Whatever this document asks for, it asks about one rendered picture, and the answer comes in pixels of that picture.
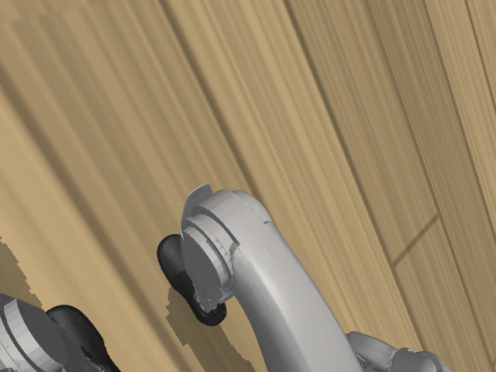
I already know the right robot hand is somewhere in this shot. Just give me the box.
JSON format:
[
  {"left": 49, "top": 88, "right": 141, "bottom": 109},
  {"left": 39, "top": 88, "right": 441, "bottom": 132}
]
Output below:
[{"left": 345, "top": 332, "right": 399, "bottom": 372}]

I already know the right robot arm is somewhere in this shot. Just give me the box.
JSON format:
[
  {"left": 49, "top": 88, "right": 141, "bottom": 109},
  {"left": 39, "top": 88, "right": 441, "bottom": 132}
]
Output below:
[{"left": 391, "top": 348, "right": 452, "bottom": 372}]

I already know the left robot foot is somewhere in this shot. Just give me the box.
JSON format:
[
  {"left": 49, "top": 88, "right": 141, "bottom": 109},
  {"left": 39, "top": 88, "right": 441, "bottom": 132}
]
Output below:
[{"left": 46, "top": 305, "right": 121, "bottom": 372}]

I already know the right robot foot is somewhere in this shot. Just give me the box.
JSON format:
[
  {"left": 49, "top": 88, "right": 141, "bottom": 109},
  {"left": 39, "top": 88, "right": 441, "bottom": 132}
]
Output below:
[{"left": 157, "top": 234, "right": 226, "bottom": 326}]

